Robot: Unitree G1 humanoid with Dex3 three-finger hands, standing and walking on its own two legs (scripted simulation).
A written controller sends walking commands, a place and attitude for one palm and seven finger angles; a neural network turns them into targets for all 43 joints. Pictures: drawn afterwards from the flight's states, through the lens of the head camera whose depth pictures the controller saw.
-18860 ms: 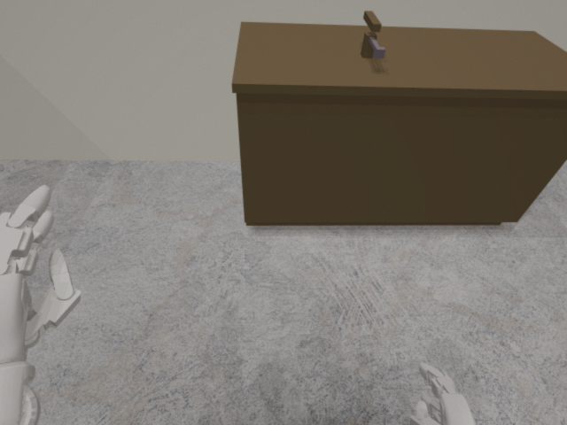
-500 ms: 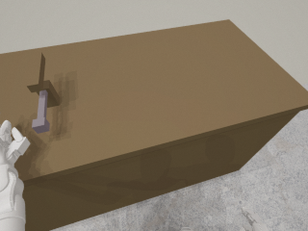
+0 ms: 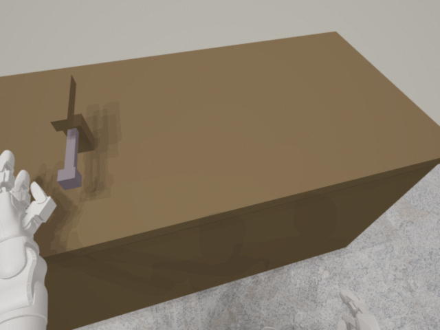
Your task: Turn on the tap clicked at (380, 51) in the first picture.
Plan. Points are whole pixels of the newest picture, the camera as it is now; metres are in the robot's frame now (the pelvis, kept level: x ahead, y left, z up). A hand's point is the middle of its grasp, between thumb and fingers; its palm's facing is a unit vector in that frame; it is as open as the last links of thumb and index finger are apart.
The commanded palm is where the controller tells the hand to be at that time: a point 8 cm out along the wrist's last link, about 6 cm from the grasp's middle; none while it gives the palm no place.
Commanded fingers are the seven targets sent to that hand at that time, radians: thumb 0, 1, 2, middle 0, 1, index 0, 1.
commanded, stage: push the lever round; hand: left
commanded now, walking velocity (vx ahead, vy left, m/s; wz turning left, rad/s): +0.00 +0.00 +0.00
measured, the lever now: (69, 178) +0.34 +0.29 +0.08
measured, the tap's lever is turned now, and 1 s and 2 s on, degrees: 0 8 35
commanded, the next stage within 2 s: none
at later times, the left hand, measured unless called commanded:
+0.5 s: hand (68, 197) +0.31 +0.29 +0.06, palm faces +0.55 -0.83 -0.09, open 7.8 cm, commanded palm +0.27 +0.33 +0.07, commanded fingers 0.00 0.90 0.90 -0.15 -0.15 -0.15 -0.15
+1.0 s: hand (85, 197) +0.32 +0.26 +0.06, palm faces +0.62 -0.78 -0.06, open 7.7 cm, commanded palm +0.27 +0.29 +0.07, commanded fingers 0.00 0.90 0.90 -0.15 -0.15 -0.15 -0.15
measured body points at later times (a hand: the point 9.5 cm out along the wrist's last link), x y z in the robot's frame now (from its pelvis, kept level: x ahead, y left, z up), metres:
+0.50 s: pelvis +0.00 -0.01 +0.00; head +0.05 -0.01 +0.45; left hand +0.28 +0.33 +0.07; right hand +0.15 -0.26 -0.10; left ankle -0.02 +0.10 -0.71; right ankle +0.04 -0.11 -0.71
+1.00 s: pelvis +0.00 -0.01 +0.00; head +0.04 -0.01 +0.45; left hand +0.28 +0.30 +0.07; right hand +0.15 -0.26 -0.11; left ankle -0.02 +0.10 -0.71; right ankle +0.04 -0.11 -0.71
